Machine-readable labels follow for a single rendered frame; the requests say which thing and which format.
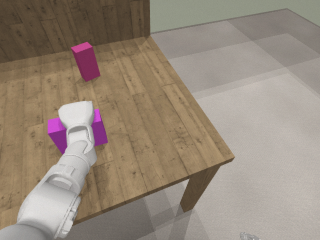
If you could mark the sponge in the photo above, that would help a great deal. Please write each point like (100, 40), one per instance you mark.
(57, 132)

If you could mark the table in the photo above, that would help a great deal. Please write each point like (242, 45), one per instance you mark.
(157, 133)

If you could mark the robot left hand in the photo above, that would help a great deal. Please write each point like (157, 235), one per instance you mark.
(77, 112)

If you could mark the left robot forearm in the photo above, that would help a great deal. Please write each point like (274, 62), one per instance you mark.
(70, 171)

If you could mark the robot left upper arm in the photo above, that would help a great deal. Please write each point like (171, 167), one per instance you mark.
(50, 214)

